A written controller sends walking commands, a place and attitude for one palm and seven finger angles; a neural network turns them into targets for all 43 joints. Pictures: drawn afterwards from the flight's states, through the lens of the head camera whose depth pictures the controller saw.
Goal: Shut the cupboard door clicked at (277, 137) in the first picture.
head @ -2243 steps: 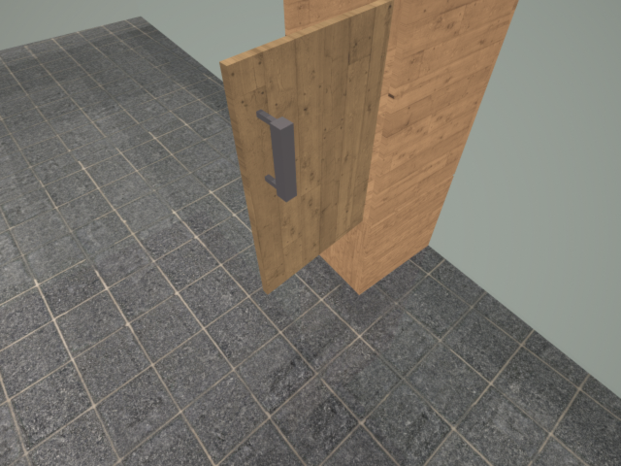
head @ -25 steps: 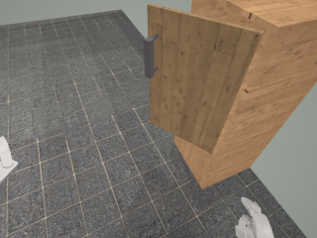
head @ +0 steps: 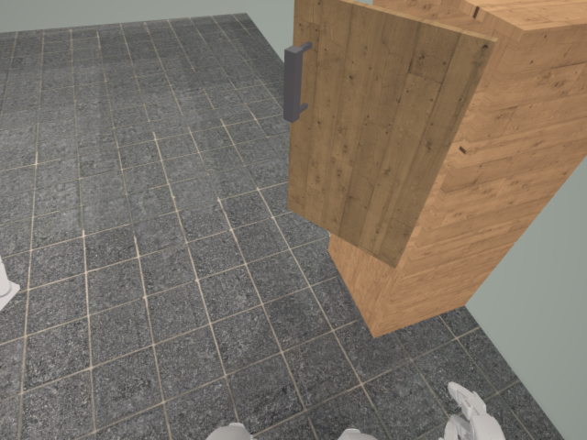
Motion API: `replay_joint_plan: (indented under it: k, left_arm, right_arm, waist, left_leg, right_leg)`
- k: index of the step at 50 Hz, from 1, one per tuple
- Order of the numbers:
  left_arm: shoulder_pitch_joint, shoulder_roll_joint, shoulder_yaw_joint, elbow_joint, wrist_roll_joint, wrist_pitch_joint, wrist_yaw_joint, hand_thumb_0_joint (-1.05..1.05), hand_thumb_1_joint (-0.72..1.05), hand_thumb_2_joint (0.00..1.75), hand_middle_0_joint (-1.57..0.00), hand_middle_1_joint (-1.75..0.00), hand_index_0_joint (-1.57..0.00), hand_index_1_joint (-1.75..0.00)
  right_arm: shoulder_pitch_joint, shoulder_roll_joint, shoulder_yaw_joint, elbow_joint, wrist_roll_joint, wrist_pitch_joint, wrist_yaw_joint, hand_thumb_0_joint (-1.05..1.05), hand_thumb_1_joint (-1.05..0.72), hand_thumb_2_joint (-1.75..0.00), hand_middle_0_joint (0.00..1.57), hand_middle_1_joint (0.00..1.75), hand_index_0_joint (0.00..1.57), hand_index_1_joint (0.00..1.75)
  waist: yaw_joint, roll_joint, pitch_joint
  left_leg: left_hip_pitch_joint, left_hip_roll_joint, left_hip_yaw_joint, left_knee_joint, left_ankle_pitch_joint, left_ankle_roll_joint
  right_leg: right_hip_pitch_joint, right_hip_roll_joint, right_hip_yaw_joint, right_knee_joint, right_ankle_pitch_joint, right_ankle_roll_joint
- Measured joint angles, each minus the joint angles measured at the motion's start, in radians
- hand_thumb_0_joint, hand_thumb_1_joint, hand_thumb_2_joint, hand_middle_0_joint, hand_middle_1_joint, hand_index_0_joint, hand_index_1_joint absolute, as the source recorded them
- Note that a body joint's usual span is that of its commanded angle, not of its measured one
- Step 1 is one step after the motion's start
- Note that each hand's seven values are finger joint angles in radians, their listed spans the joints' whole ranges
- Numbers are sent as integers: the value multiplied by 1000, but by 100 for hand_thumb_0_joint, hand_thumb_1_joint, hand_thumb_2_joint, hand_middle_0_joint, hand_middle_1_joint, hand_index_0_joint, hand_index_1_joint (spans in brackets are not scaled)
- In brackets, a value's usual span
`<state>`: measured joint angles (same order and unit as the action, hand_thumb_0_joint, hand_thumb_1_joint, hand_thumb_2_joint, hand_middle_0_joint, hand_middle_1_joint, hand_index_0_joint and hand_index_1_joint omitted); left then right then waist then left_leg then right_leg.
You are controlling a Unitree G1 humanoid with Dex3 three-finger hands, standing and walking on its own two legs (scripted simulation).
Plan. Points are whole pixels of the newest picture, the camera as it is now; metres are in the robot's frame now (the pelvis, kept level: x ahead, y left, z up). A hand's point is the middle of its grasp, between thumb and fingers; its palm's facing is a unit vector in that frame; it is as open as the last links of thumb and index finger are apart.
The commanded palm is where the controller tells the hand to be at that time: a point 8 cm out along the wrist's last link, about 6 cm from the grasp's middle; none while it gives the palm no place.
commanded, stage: step back with the hand held close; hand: left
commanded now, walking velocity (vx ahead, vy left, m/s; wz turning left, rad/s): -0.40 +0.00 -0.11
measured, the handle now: (299, 82) +0.76 +0.03 +0.12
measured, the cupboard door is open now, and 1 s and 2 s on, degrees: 34 34 34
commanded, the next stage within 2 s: stop stepping back and stand still in 0.36 s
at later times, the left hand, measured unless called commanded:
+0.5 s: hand out of the picture +0.12 +0.29 +0.20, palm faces +0.45 -0.80 -0.39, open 7.5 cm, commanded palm +0.05 +0.32 +0.21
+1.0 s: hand out of the picture +0.05 +0.27 +0.20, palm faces +0.40 -0.85 -0.35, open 7.4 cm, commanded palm +0.00 +0.31 +0.21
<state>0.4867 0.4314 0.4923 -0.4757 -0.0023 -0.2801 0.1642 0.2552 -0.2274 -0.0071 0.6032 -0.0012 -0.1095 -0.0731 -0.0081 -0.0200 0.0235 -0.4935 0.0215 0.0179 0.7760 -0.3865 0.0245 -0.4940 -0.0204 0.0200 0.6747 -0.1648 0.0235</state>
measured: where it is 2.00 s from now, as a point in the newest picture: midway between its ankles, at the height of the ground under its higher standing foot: outside the picture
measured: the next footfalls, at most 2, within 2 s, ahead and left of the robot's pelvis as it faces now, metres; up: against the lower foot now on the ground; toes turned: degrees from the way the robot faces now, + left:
right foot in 0.32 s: -0.03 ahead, -0.13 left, +0.00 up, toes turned +4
left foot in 0.50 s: -0.02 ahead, +0.12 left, +0.00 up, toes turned +2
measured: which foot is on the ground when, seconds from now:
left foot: down 0.00-0.32, up 0.34-0.48, down 0.50-0.80, up 0.82-1.00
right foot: down 0.00-0.12, up 0.14-0.30, down 0.32-0.50, up 0.52-0.76, down 0.78-1.00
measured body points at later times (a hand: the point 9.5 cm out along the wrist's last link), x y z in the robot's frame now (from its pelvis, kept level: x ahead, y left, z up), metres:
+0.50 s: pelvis -0.09 +0.02 +0.02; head -0.08 +0.05 +0.47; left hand +0.09 +0.33 +0.22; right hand +0.09 -0.21 -0.05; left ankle -0.06 +0.12 -0.71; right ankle -0.07 -0.13 -0.71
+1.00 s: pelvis -0.17 +0.03 +0.02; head -0.21 +0.05 +0.47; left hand +0.03 +0.31 +0.22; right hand -0.11 -0.25 -0.07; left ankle -0.13 +0.14 -0.70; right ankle -0.21 -0.06 -0.71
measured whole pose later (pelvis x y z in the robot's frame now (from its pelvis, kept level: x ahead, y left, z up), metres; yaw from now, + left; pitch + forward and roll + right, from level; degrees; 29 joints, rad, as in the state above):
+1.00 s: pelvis -0.17 +0.03 +0.02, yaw -6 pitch -1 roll -1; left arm 0.50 0.39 0.38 -0.45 -0.03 -0.18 0.18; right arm 0.36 -0.25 -0.01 0.70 -0.01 -0.07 -0.09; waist -0.02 -0.03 -0.10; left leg -0.34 0.05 0.06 0.64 -0.33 0.01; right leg -0.19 0.03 -0.08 0.53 -0.34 -0.05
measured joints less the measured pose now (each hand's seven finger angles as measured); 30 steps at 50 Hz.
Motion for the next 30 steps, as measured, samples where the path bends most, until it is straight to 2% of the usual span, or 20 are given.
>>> replay_joint_plan:
  k: [3, 6, 8, 10, 12, 13, 15, 16, 17, 19, 21, 23, 24, 25, 26, 27, 30]
  left_arm:
    - [-4, -23, -27, -21, -14, 16, 7, 1, 88, 90, -21, -30, -21, -31]
    - [-3, -25, -48, -48, -21, 23, 13, 1, 88, 90, -21, -30, -21, -31]
    - [-3, -17, -46, -59, -18, 21, 14, 2, 88, 90, -21, -30, -21, -31]
    - [-12, 10, -33, -71, -22, 25, 7, 2, 88, 90, -21, -30, -21, -31]
    - [-15, 38, -14, -72, -33, 11, 3, 2, 88, 90, -21, -30, -21, -31]
    - [-6, 43, -3, -67, -39, 2, 3, 2, 88, 90, -21, -30, -21, -31]
    - [26, 46, 23, -65, -52, -4, 4, 1, 88, 90, -21, -30, -21, -31]
    - [33, 38, 29, -61, -53, -9, 4, 1, 88, 90, -21, -30, -21, -31]
    - [27, 16, 14, -49, -46, -11, 4, 1, 88, 90, -21, -30, -21, -31]
    - [-1, -20, -41, -25, -31, 11, 6, 1, 88, 90, -21, -30, -21, -31]
    - [-19, -34, -76, -18, -18, 39, 6, 1, 88, 90, -21, -30, -21, -31]
    - [-28, -31, -84, -20, -13, 56, 5, 1, 88, 90, -21, -30, -21, -31]
    - [-32, -26, -84, -26, -14, 61, 3, 1, 88, 90, -21, -30, -21, -31]
    - [-36, -21, -84, -37, -17, 64, 0, 1, 88, 90, -21, -30, -21, -31]
    - [-50, -2, -77, -40, -21, 63, -5, 1, 88, 90, -21, -30, -21, -31]
    - [-58, 17, -67, -37, -27, 60, -10, 2, 88, 90, -21, -30, -21, -31]
    - [-3, 33, -36, -54, -52, 72, -21, 2, 88, 90, -21, -30, -21, -31]
  right_arm:
    - [-30, -4, -6, 20, -3, 15, 12, 1, -90, -90, 20, 30, 20, 30]
    - [-52, -2, -3, 20, -2, 29, 13, 1, -90, -90, 20, 30, 20, 30]
    - [-56, 3, -3, 2, -1, 24, 3, 1, -90, -90, 20, 30, 20, 30]
    - [-50, 22, -14, -2, -3, 3, -5, 1, -90, -90, 20, 30, 20, 30]
    - [-41, 45, -22, 14, 4, -18, 3, 1, -90, -90, 20, 30, 20, 30]
    - [-38, 52, -22, 19, 7, -24, 7, 1, -90, -90, 20, 30, 20, 30]
    - [-37, 61, -10, 17, 7, -35, 14, 1, -90, -90, 20, 30, 20, 30]
    - [-48, 61, -5, 20, 4, -37, 18, 1, -90, -90, 20, 30, 20, 30]
    - [-63, 56, -3, 32, -1, -34, 20, 1, -90, -90, 20, 30, 20, 30]
    - [-75, 48, -2, 65, -6, -19, 21, 1, -90, -90, 20, 30, 20, 30]
    - [-79, 52, 9, 79, -9, 5, 15, 1, -90, -90, 20, 30, 20, 30]
    - [-84, 57, 25, 66, -10, 21, 5, 1, -90, -90, 20, 30, 20, 30]
    - [-87, 53, 30, 49, -9, 25, 0, 1, -90, -90, 20, 30, 20, 30]
    - [-88, 39, 29, 22, -6, 22, -3, 1, -90, -90, 20, 30, 20, 30]
    - [-101, 44, 18, 13, -3, 16, -4, 1, -90, -90, 20, 30, 20, 30]
    - [-115, 56, 11, 10, -1, 12, -1, 1, -90, -90, 20, 30, 20, 30]
    - [-118, 78, 14, -8, -7, -13, 15, 1, -90, -90, 20, 30, 20, 30]
  waist:
    - [11, -14, 6]
    - [8, -27, 13]
    - [-6, -5, 18]
    - [-26, 32, 21]
    - [-26, 38, 5]
    - [-19, 39, -10]
    - [2, 23, -40]
    - [21, 13, -46]
    - [36, 19, -36]
    - [62, 10, -32]
    - [76, -29, -38]
    - [68, -63, -43]
    - [57, -61, -44]
    - [42, -34, -47]
    - [25, -38, -35]
    - [21, -56, -18]
    - [5, -54, -1]
  left_leg:
    - [-12, -21, -1, -15, -30, -9]
    - [-19, -28, 3, -54, 14, -2]
    - [-31, 0, 0, -80, 96, 14]
    - [-39, 51, -9, -113, 248, 15]
    - [-48, 78, -6, -124, 285, -11]
    - [-55, 85, 1, -126, 279, -13]
    - [-78, 90, 34, -129, 286, -15]
    - [-97, 90, 53, -112, 255, -24]
    - [-102, 85, 48, -86, 179, -40]
    - [-102, 37, 27, 26, 43, -60]
    - [-69, -7, 36, 97, -15, -67]
    - [13, -28, 48, 7, 17, -69]
    - [68, -25, 51, -93, 95, -69]
    - [113, -5, 43, -190, 177, -45]
    - [108, -10, 44, -210, 176, -6]
    - [101, -16, 55, -207, 175, 15]
    - [117, 14, 78, -243, 203, 22]
  right_leg:
    - [-9, -13, 10, -29, 31, 3]
    - [-19, -21, 11, -52, 26, 3]
    - [-41, 10, 11, 18, -89, 3]
    - [-36, 66, 0, 183, -185, 2]
    - [23, 91, -14, 240, -260, -8]
    - [67, 93, -23, 211, -277, -15]
    - [168, 74, -24, 61, -272, -35]
    - [176, 68, 0, 12, -258, -46]
    - [166, 70, 12, 13, -238, -41]
    - [167, 54, 35, -14, -191, -19]
    - [173, 26, 65, -68, -142, -3]
    - [167, 10, 85, -111, -100, 6]
    - [154, 12, 85, -115, -85, 10]
    - [130, 31, 69, -100, -76, 12]
    - [103, 29, 66, -57, -114, 8]
    - [80, 31, 73, 3, -178, 3]
    - [56, 64, 25, 153, -278, -4]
